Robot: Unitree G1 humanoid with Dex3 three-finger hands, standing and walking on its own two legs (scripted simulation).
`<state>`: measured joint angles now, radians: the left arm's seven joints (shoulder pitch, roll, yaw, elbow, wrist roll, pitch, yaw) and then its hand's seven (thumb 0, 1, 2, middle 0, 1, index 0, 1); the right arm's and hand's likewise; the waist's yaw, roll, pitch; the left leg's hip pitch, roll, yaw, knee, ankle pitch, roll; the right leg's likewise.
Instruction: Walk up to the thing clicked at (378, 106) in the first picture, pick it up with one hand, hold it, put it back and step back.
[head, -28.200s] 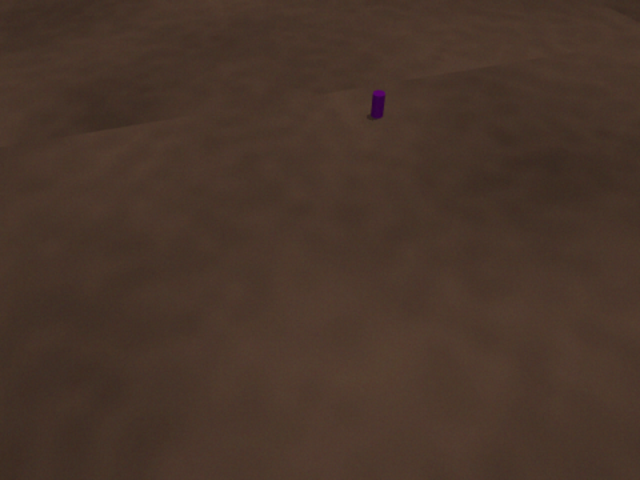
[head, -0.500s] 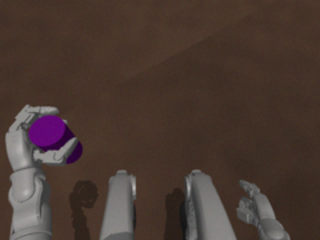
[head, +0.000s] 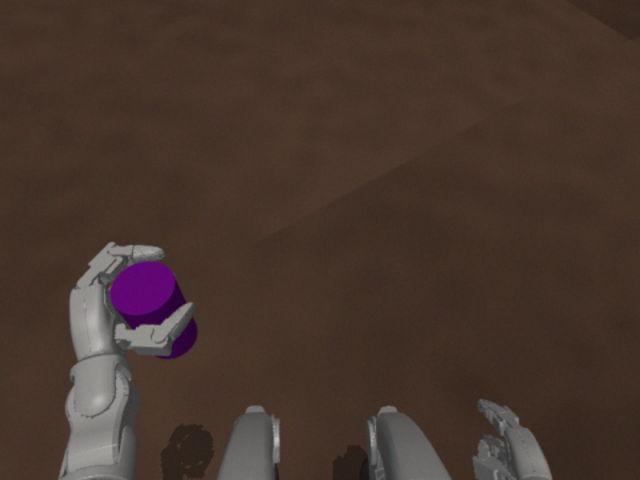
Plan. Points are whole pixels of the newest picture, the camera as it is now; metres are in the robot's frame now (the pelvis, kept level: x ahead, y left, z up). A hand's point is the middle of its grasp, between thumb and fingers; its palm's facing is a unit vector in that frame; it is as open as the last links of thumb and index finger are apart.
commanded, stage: lift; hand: left
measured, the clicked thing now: (159, 313) +0.33 +0.21 -0.02
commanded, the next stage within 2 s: hold in 1.02 s
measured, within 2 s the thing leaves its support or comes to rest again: neither
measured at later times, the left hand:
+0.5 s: hand (150, 284) +0.33 +0.19 +0.07, palm faces +0.26 -0.96 -0.05, open 9.6 cm
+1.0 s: hand (152, 265) +0.34 +0.18 +0.09, palm faces +0.26 -0.96 -0.04, open 9.6 cm
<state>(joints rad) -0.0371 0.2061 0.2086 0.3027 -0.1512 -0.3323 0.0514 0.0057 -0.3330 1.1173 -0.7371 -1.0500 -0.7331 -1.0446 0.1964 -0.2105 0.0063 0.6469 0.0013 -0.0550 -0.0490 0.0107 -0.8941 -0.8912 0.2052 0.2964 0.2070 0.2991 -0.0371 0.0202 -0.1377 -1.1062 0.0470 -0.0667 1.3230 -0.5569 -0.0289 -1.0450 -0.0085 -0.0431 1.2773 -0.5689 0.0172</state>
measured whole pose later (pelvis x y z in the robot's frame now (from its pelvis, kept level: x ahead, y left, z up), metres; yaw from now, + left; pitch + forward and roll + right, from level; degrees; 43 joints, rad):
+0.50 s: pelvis +0.01 +0.00 +0.04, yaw +1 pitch +13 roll -2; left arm -0.03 0.18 0.16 0.33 -0.14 -0.35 0.09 0.01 -0.33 1.12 -0.74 -1.05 -0.73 -1.04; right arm 0.20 -0.20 0.02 0.65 -0.01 -0.03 -0.06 0.01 -0.90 -0.89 0.21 0.30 0.21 0.30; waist -0.03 0.01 -0.08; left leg -0.85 0.05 -0.05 1.11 -0.49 -0.03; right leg -0.80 -0.01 -0.04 1.07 -0.50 0.01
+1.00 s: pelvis +0.02 +0.00 +0.06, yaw +1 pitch +10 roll -2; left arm -0.03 0.16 0.16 0.36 -0.13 -0.35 0.10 0.01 -0.33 1.12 -0.74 -1.05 -0.73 -1.04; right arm 0.22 -0.20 0.01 0.66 -0.02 0.00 -0.06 0.01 -0.90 -0.89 0.20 0.30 0.21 0.30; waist -0.03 0.01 -0.06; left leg -0.70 0.05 -0.04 0.99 -0.46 -0.03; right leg -0.65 -0.01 -0.03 0.95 -0.47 0.01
